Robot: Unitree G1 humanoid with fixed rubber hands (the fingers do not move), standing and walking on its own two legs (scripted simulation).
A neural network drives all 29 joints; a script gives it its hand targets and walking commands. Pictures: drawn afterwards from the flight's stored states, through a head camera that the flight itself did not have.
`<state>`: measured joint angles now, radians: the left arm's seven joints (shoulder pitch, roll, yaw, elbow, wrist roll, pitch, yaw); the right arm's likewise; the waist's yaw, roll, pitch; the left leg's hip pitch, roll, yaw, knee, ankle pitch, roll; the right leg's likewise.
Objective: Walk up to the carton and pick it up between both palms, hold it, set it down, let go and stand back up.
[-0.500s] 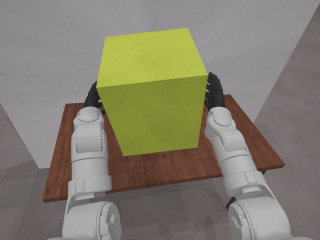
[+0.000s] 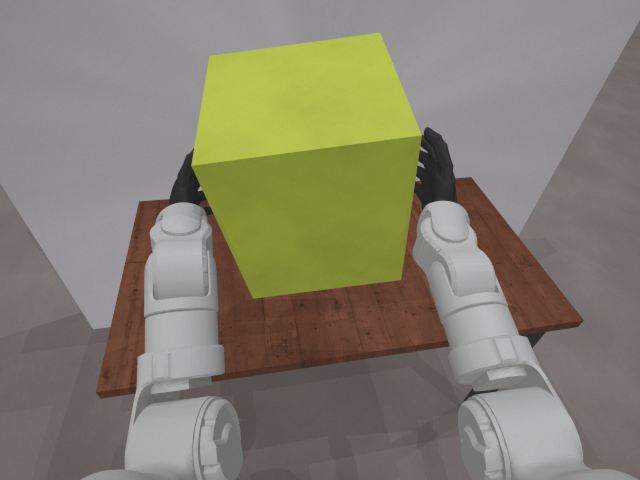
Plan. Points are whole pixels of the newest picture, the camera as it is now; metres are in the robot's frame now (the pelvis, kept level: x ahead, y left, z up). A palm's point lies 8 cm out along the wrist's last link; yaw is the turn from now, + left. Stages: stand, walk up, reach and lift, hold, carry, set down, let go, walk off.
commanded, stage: hold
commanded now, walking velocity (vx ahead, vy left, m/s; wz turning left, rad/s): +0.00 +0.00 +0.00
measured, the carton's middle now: (311, 175) +0.43 -0.01 +0.18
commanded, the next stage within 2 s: set down in 1.88 s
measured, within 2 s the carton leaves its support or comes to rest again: neither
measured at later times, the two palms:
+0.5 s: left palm (187, 218) +0.36 +0.14 +0.16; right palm (428, 207) +0.36 -0.15 +0.17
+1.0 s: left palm (175, 244) +0.34 +0.16 +0.14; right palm (416, 226) +0.35 -0.13 +0.15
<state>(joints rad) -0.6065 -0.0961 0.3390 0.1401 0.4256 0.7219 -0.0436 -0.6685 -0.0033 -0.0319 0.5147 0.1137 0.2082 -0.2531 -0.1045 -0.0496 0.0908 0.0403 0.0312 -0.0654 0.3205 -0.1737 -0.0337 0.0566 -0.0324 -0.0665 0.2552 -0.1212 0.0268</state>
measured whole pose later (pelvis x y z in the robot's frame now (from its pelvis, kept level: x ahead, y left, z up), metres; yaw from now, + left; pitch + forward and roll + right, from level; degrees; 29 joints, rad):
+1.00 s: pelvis -0.02 +0.00 +0.00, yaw +0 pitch -11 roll -1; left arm -0.57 -0.08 0.31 0.15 0.40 0.73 -0.01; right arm -0.64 0.04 -0.07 0.54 0.08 0.19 -0.22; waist -0.07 -0.05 0.15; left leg 0.00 0.03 -0.07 0.35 -0.16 -0.04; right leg 0.03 -0.03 -0.07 0.27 -0.10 0.02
